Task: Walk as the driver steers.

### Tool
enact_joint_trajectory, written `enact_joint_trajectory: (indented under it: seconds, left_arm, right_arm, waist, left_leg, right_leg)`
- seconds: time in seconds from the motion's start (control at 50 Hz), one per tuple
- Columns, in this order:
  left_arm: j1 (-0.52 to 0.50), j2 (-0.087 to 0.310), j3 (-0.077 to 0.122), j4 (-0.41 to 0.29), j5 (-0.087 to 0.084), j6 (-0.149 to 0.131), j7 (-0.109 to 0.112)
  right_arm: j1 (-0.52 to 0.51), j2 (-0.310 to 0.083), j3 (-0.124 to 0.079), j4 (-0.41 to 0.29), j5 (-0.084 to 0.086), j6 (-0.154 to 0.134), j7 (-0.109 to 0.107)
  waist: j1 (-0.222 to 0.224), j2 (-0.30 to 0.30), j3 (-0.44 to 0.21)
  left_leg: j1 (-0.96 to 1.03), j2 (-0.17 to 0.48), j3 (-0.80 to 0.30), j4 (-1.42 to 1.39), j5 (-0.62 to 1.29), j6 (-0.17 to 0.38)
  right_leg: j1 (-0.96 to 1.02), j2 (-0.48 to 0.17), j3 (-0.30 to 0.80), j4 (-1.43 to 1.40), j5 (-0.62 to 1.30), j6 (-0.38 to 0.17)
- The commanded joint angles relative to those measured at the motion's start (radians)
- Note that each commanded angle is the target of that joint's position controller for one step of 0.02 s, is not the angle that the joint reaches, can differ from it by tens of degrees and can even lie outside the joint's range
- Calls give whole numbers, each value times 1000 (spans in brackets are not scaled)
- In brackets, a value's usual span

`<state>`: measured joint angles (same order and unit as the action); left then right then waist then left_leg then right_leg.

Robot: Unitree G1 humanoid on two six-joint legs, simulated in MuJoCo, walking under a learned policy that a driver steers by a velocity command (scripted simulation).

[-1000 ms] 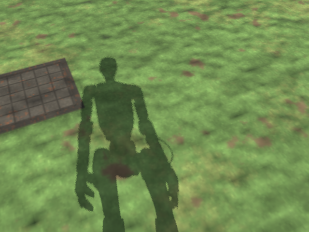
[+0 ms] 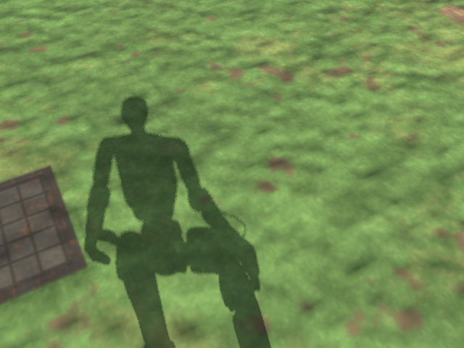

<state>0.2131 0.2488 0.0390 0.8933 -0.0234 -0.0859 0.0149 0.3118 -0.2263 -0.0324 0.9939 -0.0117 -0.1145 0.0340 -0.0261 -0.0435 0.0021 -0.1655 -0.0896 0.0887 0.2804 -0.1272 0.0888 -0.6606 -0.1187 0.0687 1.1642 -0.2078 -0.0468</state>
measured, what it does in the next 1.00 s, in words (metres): walks ahead, turning right: right foot, then left foot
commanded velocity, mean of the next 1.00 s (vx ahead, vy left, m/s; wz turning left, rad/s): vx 0.50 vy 0.00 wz -0.51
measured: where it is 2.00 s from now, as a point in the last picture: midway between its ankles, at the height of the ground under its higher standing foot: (374, 231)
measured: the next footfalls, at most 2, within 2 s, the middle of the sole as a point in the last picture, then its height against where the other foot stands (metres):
right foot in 0.34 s outside the picture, level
left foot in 0.82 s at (263, 299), level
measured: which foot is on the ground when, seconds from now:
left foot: down 0.00-0.34, up 0.36-0.80, down 0.82-1.00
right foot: up 0.00-0.32, down 0.34-0.82, up 0.84-1.00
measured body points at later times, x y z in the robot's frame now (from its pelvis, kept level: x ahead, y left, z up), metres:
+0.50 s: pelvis +0.28 -0.10 -0.01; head +0.31 -0.12 +0.44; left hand +0.44 +0.13 -0.12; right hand +0.33 -0.39 -0.13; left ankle +0.26 +0.07 -0.65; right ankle +0.30 -0.18 -0.74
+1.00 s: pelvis +0.55 -0.14 +0.00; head +0.58 -0.15 +0.44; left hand +0.79 +0.04 -0.12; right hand +0.52 -0.44 -0.11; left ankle +0.63 -0.07 -0.74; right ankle +0.44 -0.24 -0.65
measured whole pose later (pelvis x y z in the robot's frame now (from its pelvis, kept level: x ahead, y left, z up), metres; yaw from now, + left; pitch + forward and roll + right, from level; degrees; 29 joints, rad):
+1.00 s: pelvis +0.55 -0.14 +0.00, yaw -32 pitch +2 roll +1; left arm 0.29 0.29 0.07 0.70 -0.03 -0.03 0.01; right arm 0.22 -0.26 -0.06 0.77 -0.01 -0.11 0.01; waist -0.01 -0.05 0.00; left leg -0.27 -0.03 0.06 0.42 -0.18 0.03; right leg -0.53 -0.02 0.08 1.20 -0.34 -0.03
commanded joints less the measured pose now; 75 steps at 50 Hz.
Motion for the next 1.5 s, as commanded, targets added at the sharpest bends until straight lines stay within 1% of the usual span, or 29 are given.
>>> enact_joint_trajectory:
  seconds: [0.02,0.24,0.28,0.32,0.34,0.36,0.38,0.4,0.44,0.48,0.56,0.64,0.74,0.8,0.82,0.84,0.86,0.88,0.92,1.06,1.26,1.32,1.34,1.36,1.38,1.4,1.42,1.44,1.5]
  left_arm:
    - [63,41,14,-32,7,12,4]
    - [-242,18,1,-184,0,2,-62]
    - [-210,40,11,-205,0,2,-75]
    - [14,108,53,-162,-3,4,-77]
    - [203,202,95,-119,-3,9,-61]
    - [248,332,120,-118,-2,10,-50]
    - [287,257,99,-134,7,5,-46]
    - [247,197,83,-132,18,0,-42]
    - [79,127,61,-180,13,1,-42]
    - [16,102,49,-208,22,1,-41]
    - [67,161,66,-202,8,-3,-18]
    - [130,169,70,-192,2,7,-5]
    - [172,165,71,-179,-5,18,2]
    - [133,152,68,-196,2,33,7]
    - [113,112,53,-214,9,32,3]
    - [126,58,31,-238,30,29,2]
    - [288,32,21,-263,-12,17,-1]
    - [264,145,40,-223,-25,19,3]
    - [101,170,52,-248,-2,32,2]
    - [34,82,43,-304,1,54,-12]
    - [-221,54,26,-392,-4,40,-69]
    - [-152,95,49,-395,6,42,-71]
    - [-19,131,71,-359,9,42,-67]
    - [145,187,102,-309,9,47,-51]
    - [248,307,125,-290,15,49,-33]
    - [257,299,111,-300,11,38,-37]
    - [229,225,86,-292,19,28,-47]
    - [166,198,76,-289,16,23,-49]
    - [24,119,49,-296,22,8,-51]
  right_arm:
    - [-44,-127,-22,-47,-4,-21,-19]
    - [81,-180,-31,-7,18,27,-45]
    - [45,-205,-38,-24,21,41,-49]
    - [4,-215,-41,-49,17,58,-57]
    - [4,-199,-32,-76,9,54,-61]
    - [101,-44,18,-128,-19,20,-39]
    - [34,-122,5,-140,16,-32,-23]
    - [-74,-178,-13,-178,53,-58,-16]
    - [-122,-167,-15,-187,27,-61,-28]
    - [-87,-164,-27,-196,14,-27,-30]
    - [-172,-122,-24,-248,-8,2,-39]
    - [-323,-94,-13,-295,3,-4,-34]
    - [-386,-148,-31,-340,16,-21,-18]
    - [-262,-181,-53,-314,15,-37,-19]
    - [-141,-214,-68,-295,1,-42,-24]
    - [30,-277,-83,-282,-2,-36,-33]
    - [72,-327,-96,-248,-6,-23,-24]
    - [24,-212,-74,-281,12,-19,-23]
    - [-64,-149,-52,-295,8,-6,-27]
    - [-75,-171,-64,-236,5,-17,-25]
    - [11,-240,-75,-173,30,29,-37]
    - [10,-279,-83,-162,45,44,-39]
    - [-4,-283,-81,-160,47,50,-42]
    - [4,-251,-68,-162,40,48,-46]
    - [62,-145,-29,-208,0,32,-36]
    - [86,-133,-15,-205,17,-1,-22]
    - [-29,-220,-43,-226,60,-13,-14]
    - [-90,-205,-37,-250,67,-18,-14]
    - [-51,-186,-43,-221,28,11,-24]
  waist:
    - [46,82,47]
    - [-58,79,100]
    - [-20,110,66]
    - [106,120,-71]
    - [183,50,-173]
    - [97,-230,-286]
    - [143,-167,-423]
    - [154,-126,-281]
    - [67,50,-131]
    - [4,35,-88]
    - [8,23,-27]
    - [69,-32,-9]
    - [82,-57,-6]
    - [11,-86,-49]
    - [-48,-60,-147]
    - [-99,83,-296]
    - [-7,462,-362]
    - [-35,283,-262]
    - [-35,88,-81]
    - [13,115,1]
    - [-69,108,78]
    - [6,147,20]
    - [90,138,-51]
    - [166,106,-139]
    - [142,-131,-261]
    - [119,-180,-433]
    - [153,-65,-330]
    - [124,-56,-197]
    - [14,-24,-80]
  left_leg:
    - [-83,302,-171,-200,94,156]
    - [268,373,-8,-91,205,75]
    - [281,377,31,18,474,50]
    - [219,333,96,333,784,7]
    - [-4,285,109,628,611,-37]
    - [-481,84,64,1022,-242,-104]
    - [-618,44,-165,1169,-422,-86]
    - [-715,106,-192,1171,-343,-53]
    - [-610,188,-175,1000,-205,-48]
    - [-485,216,-177,896,-173,-68]
    - [-479,184,-137,654,-27,-130]
    - [-402,119,-125,341,209,-129]
    - [-357,98,-169,209,167,-101]
    - [-178,82,-140,147,73,-55]
    - [32,155,-190,161,74,-11]
    - [308,339,-386,172,40,45]
    - [551,530,-871,63,-184,204]
    - [476,513,-859,28,-362,171]
    - [211,425,-549,-1,-188,100]
    - [56,353,-196,-113,178,115]
    - [203,373,22,-79,268,55]
    - [242,385,62,82,677,39]
    - [217,361,92,243,783,21]
    - [64,323,114,457,693,-11]
    - [-351,211,115,853,37,-70]
    - [-526,90,-90,1078,-468,-84]
    - [-613,144,-163,1123,-401,-72]
    - [-623,182,-143,1068,-320,-61]
    - [-458,255,-148,910,-169,-74]
  right_leg:
    - [-44,-41,41,-85,145,17]
    - [-127,21,-77,-516,170,-22]
    - [-23,66,-136,-537,59,-56]
    - [302,166,-198,-590,66,-106]
    - [620,103,-42,-621,89,-163]
    - [1011,-175,517,-693,2,-352]
    - [1107,-247,792,-861,-53,-402]
    - [1034,-203,631,-857,18,-333]
    - [711,-118,377,-872,206,-262]
    - [537,-68,295,-923,285,-249]
    - [420,-17,192,-958,371,-248]
    - [401,36,163,-931,236,-184]
    - [515,-21,298,-836,141,-158]
    - [537,5,337,-707,228,-126]
    - [473,59,292,-540,243,-94]
    - [312,147,181,-241,2,-49]
    - [-54,229,112,37,-410,-3]
    - [-153,144,147,157,-347,9]
    - [-115,73,88,143,-171,21]
    - [-99,-2,47,-46,1,40]
    - [-40,37,-90,-482,161,-2]
    - [141,122,-151,-540,6,-64]
    - [324,166,-171,-612,54,-96]
    - [606,166,-131,-633,129,-127]
    - [1006,-110,296,-620,144,-250]
    - [1100,-277,731,-804,48,-371]
    - [1020,-240,596,-831,57,-308]
    - [863,-198,434,-835,132,-269]
    - [546,-93,215,-915,262,-214]
Over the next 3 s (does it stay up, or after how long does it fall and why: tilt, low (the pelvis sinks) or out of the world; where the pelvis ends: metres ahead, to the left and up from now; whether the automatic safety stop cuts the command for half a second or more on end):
stays up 1.45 -0.69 -0.03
